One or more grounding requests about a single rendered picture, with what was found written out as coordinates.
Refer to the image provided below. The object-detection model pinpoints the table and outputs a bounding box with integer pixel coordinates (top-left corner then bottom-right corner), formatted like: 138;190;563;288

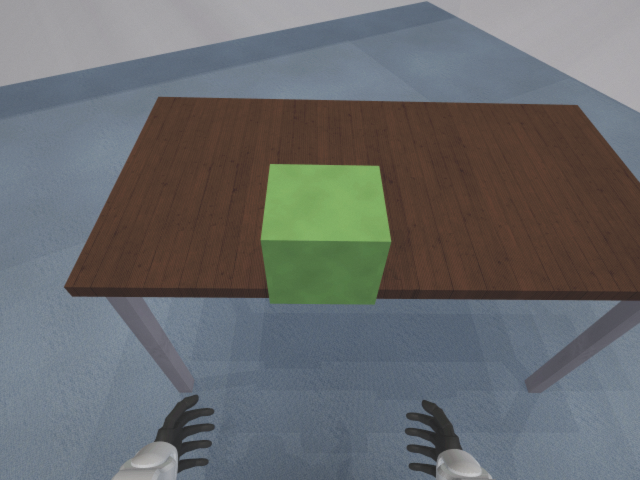
64;97;640;393

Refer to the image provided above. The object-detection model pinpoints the left robot hand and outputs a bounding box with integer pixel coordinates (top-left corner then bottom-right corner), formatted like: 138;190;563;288
154;395;215;474

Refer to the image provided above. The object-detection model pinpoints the robot left forearm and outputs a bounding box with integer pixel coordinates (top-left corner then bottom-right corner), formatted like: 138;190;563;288
111;441;178;480

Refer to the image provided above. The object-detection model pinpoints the carton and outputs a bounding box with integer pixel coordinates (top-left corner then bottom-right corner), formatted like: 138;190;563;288
261;164;391;305

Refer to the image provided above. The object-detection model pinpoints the right robot hand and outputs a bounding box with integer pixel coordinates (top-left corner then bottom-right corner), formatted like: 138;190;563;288
405;400;463;478

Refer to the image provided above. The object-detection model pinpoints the robot right forearm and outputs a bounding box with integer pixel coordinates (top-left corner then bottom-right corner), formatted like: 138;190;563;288
436;449;495;480

